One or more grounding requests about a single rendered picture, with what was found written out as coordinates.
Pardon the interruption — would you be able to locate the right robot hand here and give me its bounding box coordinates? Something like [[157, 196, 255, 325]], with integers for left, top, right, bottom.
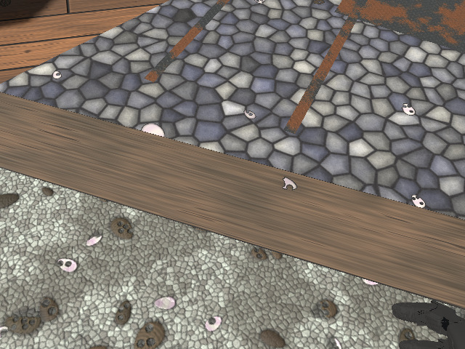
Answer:
[[392, 300, 465, 349]]

